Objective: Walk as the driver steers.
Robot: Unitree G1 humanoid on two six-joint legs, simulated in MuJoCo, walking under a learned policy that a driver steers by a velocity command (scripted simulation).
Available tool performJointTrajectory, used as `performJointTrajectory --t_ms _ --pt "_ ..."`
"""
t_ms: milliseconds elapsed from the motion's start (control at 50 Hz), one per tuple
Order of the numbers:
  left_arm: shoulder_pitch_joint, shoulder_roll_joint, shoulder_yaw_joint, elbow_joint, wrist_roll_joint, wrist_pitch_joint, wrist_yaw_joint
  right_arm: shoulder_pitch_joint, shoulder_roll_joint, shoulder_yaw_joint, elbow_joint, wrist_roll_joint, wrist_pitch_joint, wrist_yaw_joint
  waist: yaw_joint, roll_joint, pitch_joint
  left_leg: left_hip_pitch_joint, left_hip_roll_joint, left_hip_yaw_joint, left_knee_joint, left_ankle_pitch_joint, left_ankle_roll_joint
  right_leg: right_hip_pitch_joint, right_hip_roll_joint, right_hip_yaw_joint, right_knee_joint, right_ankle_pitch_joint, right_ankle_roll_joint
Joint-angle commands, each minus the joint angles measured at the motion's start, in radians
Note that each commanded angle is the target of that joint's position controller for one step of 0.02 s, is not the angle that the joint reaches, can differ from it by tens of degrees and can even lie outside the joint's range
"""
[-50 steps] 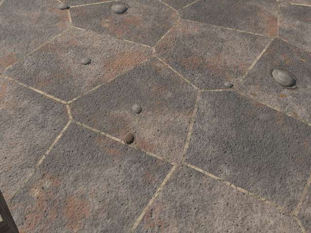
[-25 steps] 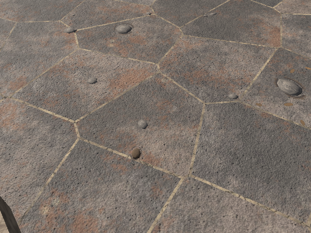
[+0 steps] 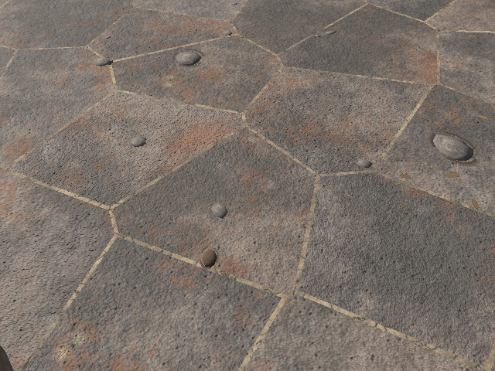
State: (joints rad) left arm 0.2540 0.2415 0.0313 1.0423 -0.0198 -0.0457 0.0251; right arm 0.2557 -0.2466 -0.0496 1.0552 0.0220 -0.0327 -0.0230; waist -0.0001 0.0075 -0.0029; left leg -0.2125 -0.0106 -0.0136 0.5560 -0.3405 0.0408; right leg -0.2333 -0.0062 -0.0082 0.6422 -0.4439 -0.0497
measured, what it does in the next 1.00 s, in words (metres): walks ahead: left foot, then right foot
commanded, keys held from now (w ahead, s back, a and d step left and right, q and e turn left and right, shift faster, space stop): w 0.18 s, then no key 0.82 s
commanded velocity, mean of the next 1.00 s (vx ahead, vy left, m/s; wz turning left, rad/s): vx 0.15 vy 0.00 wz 0.00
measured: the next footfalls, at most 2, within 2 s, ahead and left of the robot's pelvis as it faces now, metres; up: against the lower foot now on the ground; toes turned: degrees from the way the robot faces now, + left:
left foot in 0.44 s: +0.33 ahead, +0.10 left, +0.00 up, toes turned +1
right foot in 0.74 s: +0.28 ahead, -0.13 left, +0.00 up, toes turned -1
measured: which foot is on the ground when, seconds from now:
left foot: down 0.00-0.06, up 0.08-0.42, down 0.44-1.00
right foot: down 0.00-0.44, up 0.46-0.72, down 0.74-1.00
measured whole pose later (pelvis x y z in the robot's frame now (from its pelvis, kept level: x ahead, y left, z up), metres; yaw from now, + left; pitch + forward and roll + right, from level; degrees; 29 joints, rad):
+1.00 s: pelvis +0.25 +0.00 +0.01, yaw +0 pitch -1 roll +0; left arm 0.24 0.20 0.03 1.06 0.01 -0.03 0.04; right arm 0.16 -0.23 -0.02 1.05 0.00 -0.01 -0.02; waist 0.00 0.01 0.03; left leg -0.27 -0.02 0.04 0.47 -0.19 0.03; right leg -0.20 -0.02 0.00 0.50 -0.29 0.01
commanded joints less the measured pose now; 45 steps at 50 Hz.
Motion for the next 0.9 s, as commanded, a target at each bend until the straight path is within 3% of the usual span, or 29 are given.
performJointTrajectory --t_ms 20,40,60,80,100,120,140,180,220,280,300,360,420,440,460,480,500,520,540,560,620,680,720,740,760,780,800,840,900 --pt "-0.026 0.052 0.009 -0.055 -0.01 -0.045 -0.017 -0.04 -0.175 -0.032 -0.055 0.007 -0.026 0.005 0.029 0.151 0.128 -0.1 0.27 -0.409 -0.35 -0.402 0.182 -0.071 -0.005 -0.017 -0.042 -0.009 -0.052" --pt "0.054 0.055 0.013 -0.022 -0.012 -0.048 -0.018 -0.114 -0.163 -0.027 -0.082 0.013 -0.024 0.008 0.078 0.133 0.127 -0.192 0.21 -0.31 -0.302 -0.327 0.139 0.084 0.001 -0.02 -0.175 0.039 -0.067" --pt "0.149 0.093 0.026 0.017 -0.006 -0.048 -0.016 -0.168 -0.128 -0.018 -0.109 0.01 -0.027 0.011 0.113 0.058 0.108 -0.291 0.132 -0.191 -0.16 -0.185 0.085 0.235 -0.042 0.063 -0.243 0.095 -0.073" --pt "0.279 0.185 0.053 0.055 -0.004 -0.051 -0.017 -0.212 -0.058 -0.001 -0.146 0.005 -0.042 0.013 0.14 -0.193 0.07 -0.437 -0.008 0.021 0.166 -0.064 0.004 0.369 -0.206 0.362 -0.382 -0.02 -0.139" --pt "0.332 0.237 0.062 0.059 0.005 -0.06 -0.029 -0.225 -0.083 -0.007 -0.175 0.003 -0.063 0.012 0.148 -0.302 0.072 -0.6 -0.038 0.018 0.396 -0.205 -0.016 0.443 -0.371 0.65 -0.458 0.062 -0.235" --pt "0.281 0.163 0.04 0.045 0.015 -0.07 -0.03 -0.193 -0.112 -0.016 -0.16 0.014 -0.074 0.019 0.1 -0.165 0.096 -0.679 0.019 -0.047 0.545 -0.192 -0.002 0.458 -0.379 0.615 -0.43 0.142 -0.238" --pt "0.25 0.123 0.03 0.028 0.015 -0.077 -0.032 -0.148 -0.102 -0.014 -0.14 0.021 -0.08 0.029 0.075 -0.126 0.092 -0.706 0.048 -0.054 0.599 -0.112 0.015 0.471 -0.338 0.514 -0.417 0.217 -0.207" --pt "0.209 0.108 0.021 0.012 0.012 -0.071 -0.039 -0.173 -0.103 -0.019 -0.141 0.014 -0.085 0.037 0.055 -0.079 0.103 -0.733 0.102 -0.027 0.573 0.011 0.024 0.455 -0.299 0.364 -0.435 0.395 -0.156" --pt "0.198 0.072 0.005 0.004 0.023 -0.05 -0.03 -0.196 -0.073 -0.017 -0.153 0.005 -0.08 0.046 0.043 -0.098 0.098 -0.632 0.098 0.022 0.479 0.072 0.0 0.372 -0.237 0.216 -0.435 0.688 -0.122" --pt "0.159 0.108 0.003 -0.018 0.031 -0.028 -0.004 -0.305 0.002 0.013 -0.199 -0.005 -0.066 0.052 0.047 -0.102 0.106 -0.381 0.03 0.104 0.178 0.225 -0.039 0.157 -0.137 0.049 -0.441 0.845 -0.092" --pt "0.189 0.133 0.008 -0.011 0.032 -0.025 0.001 -0.332 -0.001 0.015 -0.211 -0.005 -0.062 0.052 0.058 -0.119 0.092 -0.301 0.004 0.12 0.111 0.278 -0.043 0.127 -0.133 0.041 -0.442 0.856 -0.092" --pt "0.176 0.158 0.018 0.0 0.014 -0.029 0.005 -0.294 -0.07 0.0 -0.215 0.002 -0.047 0.049 0.011 -0.161 0.054 -0.159 -0.01 0.069 0.016 0.376 -0.012 0.139 -0.173 0.057 -0.399 0.905 -0.074" --pt "0.12 0.144 0.019 -0.013 0.009 -0.025 0.004 -0.082 -0.15 -0.039 -0.143 -0.019 -0.046 0.039 -0.108 -0.12 -0.061 0.08 -0.027 0.055 -0.09 0.491 0.055 0.19 -0.14 0.042 -0.152 0.995 -0.015" --pt "0.157 0.128 0.014 -0.021 0.029 -0.025 0.001 -0.006 -0.201 -0.05 -0.127 -0.034 -0.045 0.031 -0.117 -0.03 -0.146 0.28 0.094 -0.052 -0.042 0.829 0.091 0.075 -0.09 0.023 0.031 0.756 0.022" --pt "0.323 0.014 -0.018 0.0 0.041 -0.022 -0.005 0.046 -0.227 -0.043 -0.115 -0.061 -0.035 0.029 -0.048 0.203 -0.322 0.545 0.37 -0.355 -0.01 1.144 0.286 -0.149 0.036 0.005 0.404 0.031 0.08" --pt "0.343 0.021 -0.013 0.028 0.021 -0.021 -0.01 0.046 -0.148 -0.017 -0.106 -0.044 -0.031 0.042 -0.048 0.195 -0.418 0.481 0.408 -0.497 -0.106 1.063 0.348 -0.133 0.064 0.137 0.57 -0.251 0.1" --pt "0.283 0.076 0.005 0.01 -0.002 -0.014 -0.011 -0.071 -0.137 -0.013 -0.124 -0.018 -0.032 0.049 -0.021 0.135 -0.266 0.315 0.369 -0.405 -0.161 0.801 0.314 -0.189 0.019 0.134 0.616 -0.231 0.102" --pt "0.192 0.087 0.01 -0.01 -0.005 -0.004 -0.001 -0.164 -0.104 -0.002 -0.145 -0.014 -0.032 0.046 -0.008 0.076 -0.142 0.177 0.317 -0.323 -0.209 0.612 0.262 -0.224 -0.017 0.095 0.596 -0.181 0.102" --pt "0.145 0.086 0.017 -0.018 0.002 0.011 0.012 -0.216 -0.077 0.01 -0.15 -0.022 -0.034 0.045 0.009 0.04 -0.073 0.041 0.278 -0.258 -0.253 0.518 0.226 -0.204 -0.044 0.083 0.536 -0.13 0.106" --pt "0.146 0.08 0.021 -0.02 0.011 0.027 0.023 -0.248 -0.073 0.014 -0.149 -0.033 -0.034 0.043 0.037 0.055 -0.048 -0.065 0.241 -0.203 -0.279 0.441 0.196 -0.134 -0.069 0.085 0.456 -0.094 0.107" --pt "0.141 0.042 0.016 -0.025 0.021 0.046 0.04 -0.25 -0.095 0.008 -0.134 -0.055 -0.025 0.03 0.055 0.107 -0.052 -0.162 0.195 -0.147 -0.312 0.329 0.189 -0.021 -0.057 0.046 0.218 -0.067 0.108" --pt "0.109 0.049 0.016 -0.026 0.026 0.06 0.036 -0.249 -0.116 0.004 -0.133 -0.037 -0.013 0.012 0.058 0.096 -0.083 -0.187 0.192 -0.16 -0.341 0.029 0.173 0.083 -0.048 0.025 0.015 0.131 0.089" --pt "0.103 0.053 0.019 -0.018 0.044 0.066 0.025 -0.241 -0.1 0.009 -0.122 -0.021 -0.002 0.007 0.071 0.085 -0.044 -0.271 0.16 -0.143 -0.356 -0.197 0.112 0.172 -0.033 0.004 -0.09 0.24 0.062" --pt "0.085 0.061 0.018 -0.029 0.055 0.068 0.023 -0.209 -0.079 0.016 -0.105 -0.022 0.0 0.008 0.066 0.06 0.0 -0.294 0.137 -0.133 -0.354 -0.273 0.064 0.166 -0.057 0.033 -0.155 0.242 0.041" --pt "0.062 0.098 0.022 -0.044 0.052 0.066 0.025 -0.189 -0.081 0.015 -0.097 -0.026 0.004 0.007 0.043 0.018 0.056 -0.281 0.103 -0.102 -0.323 -0.265 0.025 0.093 -0.098 0.077 -0.231 0.161 0.014" --pt "0.033 0.148 0.034 -0.031 0.038 0.058 0.025 -0.162 -0.084 0.009 -0.102 -0.026 0.01 0.001 -0.005 -0.103 0.09 -0.171 0.044 -0.031 -0.282 -0.161 0.001 -0.069 -0.083 0.08 -0.255 -0.017 -0.006" --pt "0.004 0.11 0.028 -0.034 0.034 0.043 0.022 -0.161 -0.085 0.01 -0.095 -0.035 0.011 -0.004 -0.003 -0.123 0.092 -0.071 0.037 -0.023 -0.225 -0.066 -0.008 -0.138 -0.074 0.08 -0.298 -0.065 0.001" --pt "-0.026 0.085 0.024 -0.028 0.037 0.021 0.018 -0.124 -0.076 0.01 -0.08 -0.034 0.011 -0.009 -0.025 -0.132 0.062 0.006 0.036 -0.011 -0.175 0.046 0.01 -0.144 -0.073 0.079 -0.314 0.014 0.032" --pt "-0.001 0.071 0.021 -0.017 0.026 0.004 0.016 -0.104 -0.074 0.01 -0.059 -0.03 0.009 -0.006 -0.011 -0.065 0.025 -0.008 0.04 -0.009 -0.16 0.135 0.027 -0.055 -0.064 0.064 -0.273 0.174 0.038"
